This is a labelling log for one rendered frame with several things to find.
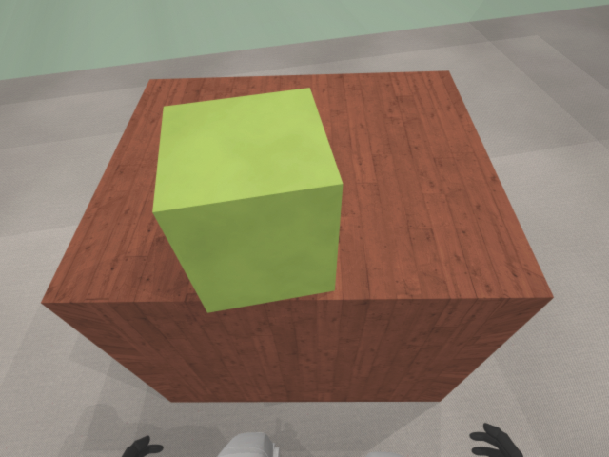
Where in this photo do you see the pedestal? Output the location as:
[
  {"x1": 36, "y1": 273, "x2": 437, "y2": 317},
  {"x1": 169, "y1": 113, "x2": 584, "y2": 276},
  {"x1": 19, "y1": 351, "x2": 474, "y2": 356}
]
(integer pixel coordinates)
[{"x1": 41, "y1": 70, "x2": 554, "y2": 403}]

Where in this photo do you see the robot left hand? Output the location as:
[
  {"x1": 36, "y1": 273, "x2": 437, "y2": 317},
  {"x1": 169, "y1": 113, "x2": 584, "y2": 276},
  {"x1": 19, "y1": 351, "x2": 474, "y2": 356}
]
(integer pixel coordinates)
[{"x1": 122, "y1": 436, "x2": 164, "y2": 457}]

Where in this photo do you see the carton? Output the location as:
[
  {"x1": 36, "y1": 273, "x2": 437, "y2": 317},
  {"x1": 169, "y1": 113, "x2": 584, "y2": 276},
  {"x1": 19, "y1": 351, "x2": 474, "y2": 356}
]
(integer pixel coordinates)
[{"x1": 152, "y1": 88, "x2": 343, "y2": 313}]

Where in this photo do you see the robot right hand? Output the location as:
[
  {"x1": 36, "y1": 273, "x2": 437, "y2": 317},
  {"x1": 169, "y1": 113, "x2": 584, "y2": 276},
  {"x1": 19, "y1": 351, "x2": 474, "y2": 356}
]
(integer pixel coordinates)
[{"x1": 469, "y1": 423, "x2": 523, "y2": 457}]

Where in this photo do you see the robot left thigh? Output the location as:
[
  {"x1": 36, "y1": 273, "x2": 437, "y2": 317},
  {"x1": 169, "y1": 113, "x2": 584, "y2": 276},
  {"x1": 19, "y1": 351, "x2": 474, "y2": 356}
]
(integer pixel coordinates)
[{"x1": 217, "y1": 432, "x2": 280, "y2": 457}]

